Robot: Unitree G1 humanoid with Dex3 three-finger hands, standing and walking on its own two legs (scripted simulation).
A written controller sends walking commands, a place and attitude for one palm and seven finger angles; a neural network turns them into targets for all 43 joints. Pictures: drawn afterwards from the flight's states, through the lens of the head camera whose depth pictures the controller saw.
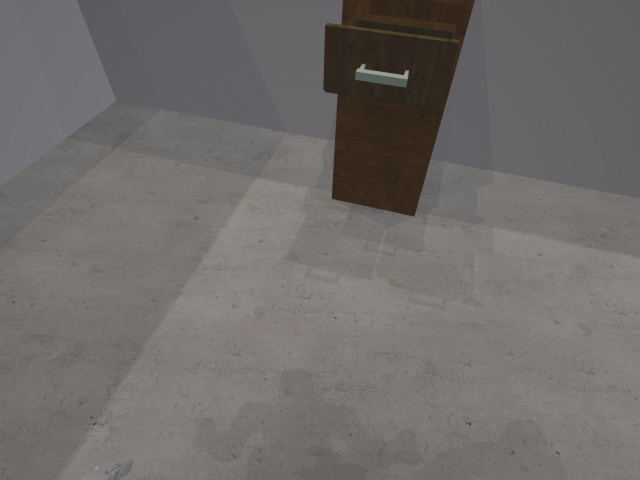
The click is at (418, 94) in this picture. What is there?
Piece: drawer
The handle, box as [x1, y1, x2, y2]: [355, 64, 408, 87]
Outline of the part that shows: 356,70 355,79 405,87 408,70 405,70 403,75 366,70 364,68 365,64 362,64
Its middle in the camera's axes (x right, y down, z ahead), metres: +0.17 -0.44 +1.04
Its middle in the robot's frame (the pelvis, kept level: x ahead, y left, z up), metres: +1.08 -0.12 +0.01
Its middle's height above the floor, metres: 0.78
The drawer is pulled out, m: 0.30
